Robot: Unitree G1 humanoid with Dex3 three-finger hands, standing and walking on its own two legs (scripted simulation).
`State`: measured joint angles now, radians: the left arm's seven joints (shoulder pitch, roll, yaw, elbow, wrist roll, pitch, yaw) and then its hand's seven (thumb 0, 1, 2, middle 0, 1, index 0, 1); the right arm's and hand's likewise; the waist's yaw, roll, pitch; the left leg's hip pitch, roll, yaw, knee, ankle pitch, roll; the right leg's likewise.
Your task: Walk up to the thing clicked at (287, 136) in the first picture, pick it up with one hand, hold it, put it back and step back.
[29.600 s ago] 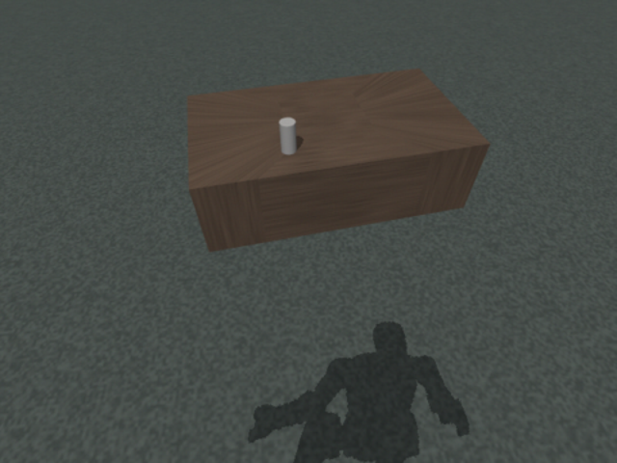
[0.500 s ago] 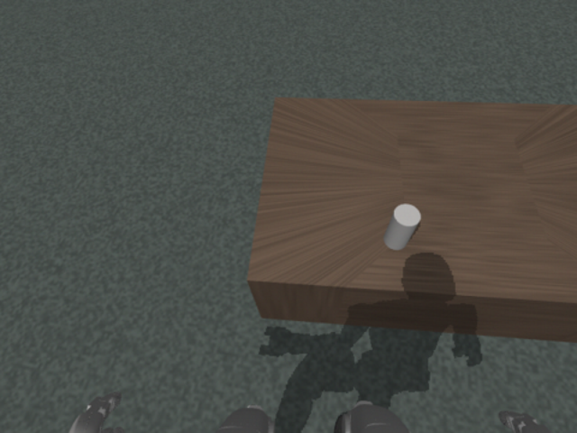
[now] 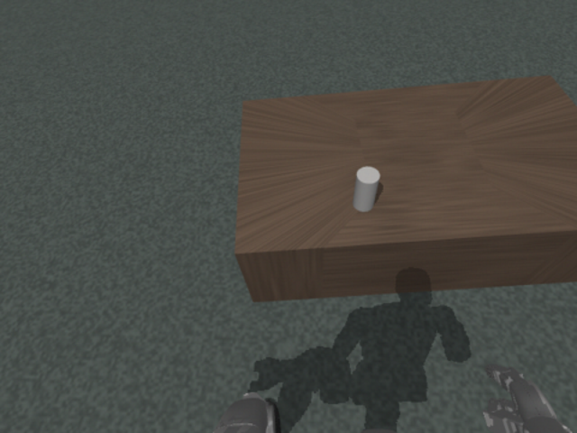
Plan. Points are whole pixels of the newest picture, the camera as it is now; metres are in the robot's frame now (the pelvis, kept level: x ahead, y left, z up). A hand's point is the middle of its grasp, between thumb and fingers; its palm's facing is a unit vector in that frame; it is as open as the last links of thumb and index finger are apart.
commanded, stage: step back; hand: right
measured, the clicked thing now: (365, 189) +0.75 -0.18 -0.32
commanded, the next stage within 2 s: none
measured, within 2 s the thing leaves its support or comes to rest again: neither
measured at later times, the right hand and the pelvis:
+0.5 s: hand out of the picture -0.08 -0.24 -0.13, palm faces -0.11 +0.90 -0.42, open 7.4 cm; pelvis -0.15 +0.03 +0.01, yaw +6 degrees
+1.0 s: hand out of the picture -0.19 -0.23 -0.14, palm faces -0.05 +0.93 -0.38, open 7.4 cm; pelvis -0.31 +0.03 +0.01, yaw +1 degrees
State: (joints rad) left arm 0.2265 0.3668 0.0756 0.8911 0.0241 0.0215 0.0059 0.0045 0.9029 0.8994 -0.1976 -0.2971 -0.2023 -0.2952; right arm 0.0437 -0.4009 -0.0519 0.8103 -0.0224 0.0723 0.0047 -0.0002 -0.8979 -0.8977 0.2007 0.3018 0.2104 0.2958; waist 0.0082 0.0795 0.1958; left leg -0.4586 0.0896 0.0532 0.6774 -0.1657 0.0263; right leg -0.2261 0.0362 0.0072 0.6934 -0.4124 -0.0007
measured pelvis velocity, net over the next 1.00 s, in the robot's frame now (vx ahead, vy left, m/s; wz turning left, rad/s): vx -0.31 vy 0.03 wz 0.02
